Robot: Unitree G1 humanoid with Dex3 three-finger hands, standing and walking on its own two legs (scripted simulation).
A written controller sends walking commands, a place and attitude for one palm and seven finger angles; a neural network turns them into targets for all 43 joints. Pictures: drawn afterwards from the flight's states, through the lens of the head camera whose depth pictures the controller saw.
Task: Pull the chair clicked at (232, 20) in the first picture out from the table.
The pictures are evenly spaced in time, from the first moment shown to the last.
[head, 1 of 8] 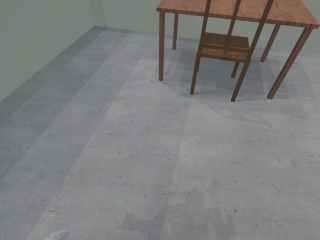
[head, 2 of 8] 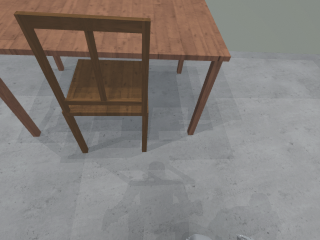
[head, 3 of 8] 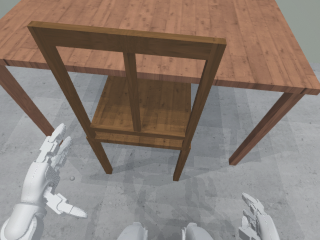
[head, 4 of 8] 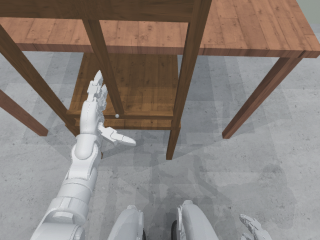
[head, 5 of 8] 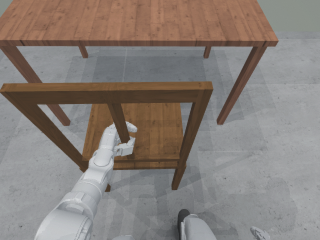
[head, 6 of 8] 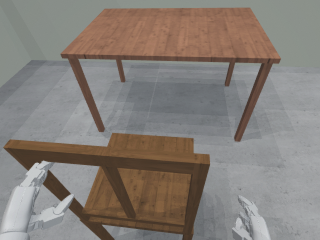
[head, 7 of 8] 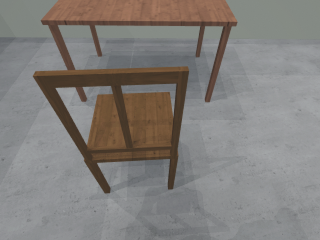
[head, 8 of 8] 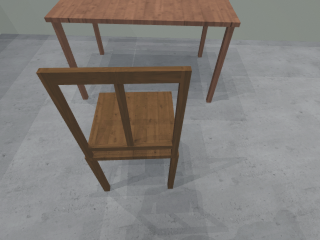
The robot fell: no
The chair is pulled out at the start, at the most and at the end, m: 0.00 0.66 0.66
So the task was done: yes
